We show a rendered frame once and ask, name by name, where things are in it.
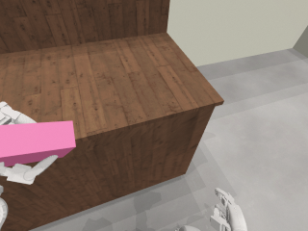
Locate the table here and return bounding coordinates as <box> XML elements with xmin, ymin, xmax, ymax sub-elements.
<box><xmin>0</xmin><ymin>0</ymin><xmax>224</xmax><ymax>231</ymax></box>

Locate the sponge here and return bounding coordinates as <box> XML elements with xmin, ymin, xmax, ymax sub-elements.
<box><xmin>0</xmin><ymin>120</ymin><xmax>76</xmax><ymax>167</ymax></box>

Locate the left robot hand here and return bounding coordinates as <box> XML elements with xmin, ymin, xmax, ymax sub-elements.
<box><xmin>0</xmin><ymin>101</ymin><xmax>59</xmax><ymax>185</ymax></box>

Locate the right robot hand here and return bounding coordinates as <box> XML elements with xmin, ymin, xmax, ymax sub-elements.
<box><xmin>211</xmin><ymin>188</ymin><xmax>247</xmax><ymax>231</ymax></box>

